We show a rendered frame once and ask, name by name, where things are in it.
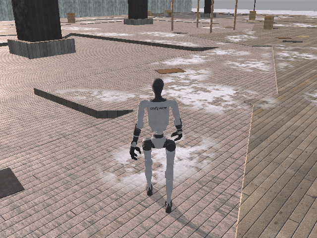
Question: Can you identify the left robot forearm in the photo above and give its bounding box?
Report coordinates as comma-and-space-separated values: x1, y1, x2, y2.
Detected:
131, 121, 141, 147

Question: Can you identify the robot left hand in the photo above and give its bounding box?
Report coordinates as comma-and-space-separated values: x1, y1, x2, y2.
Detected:
129, 146, 141, 160

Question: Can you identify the robot right hand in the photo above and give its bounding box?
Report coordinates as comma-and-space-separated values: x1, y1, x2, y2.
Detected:
171, 131, 182, 141

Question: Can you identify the robot right upper arm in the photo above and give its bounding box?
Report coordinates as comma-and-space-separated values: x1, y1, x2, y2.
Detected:
168, 99, 181, 125

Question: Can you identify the right robot forearm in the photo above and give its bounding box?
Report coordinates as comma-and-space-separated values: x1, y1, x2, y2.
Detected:
175, 119, 182, 134

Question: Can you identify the left robot thigh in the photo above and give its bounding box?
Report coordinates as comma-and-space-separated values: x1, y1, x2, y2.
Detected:
142, 138, 153, 168

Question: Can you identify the humanoid robot head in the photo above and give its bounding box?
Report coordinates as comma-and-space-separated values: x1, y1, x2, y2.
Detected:
150, 78, 166, 102

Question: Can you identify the robot left upper arm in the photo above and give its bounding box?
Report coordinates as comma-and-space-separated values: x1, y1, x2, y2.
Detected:
136, 100, 148, 129

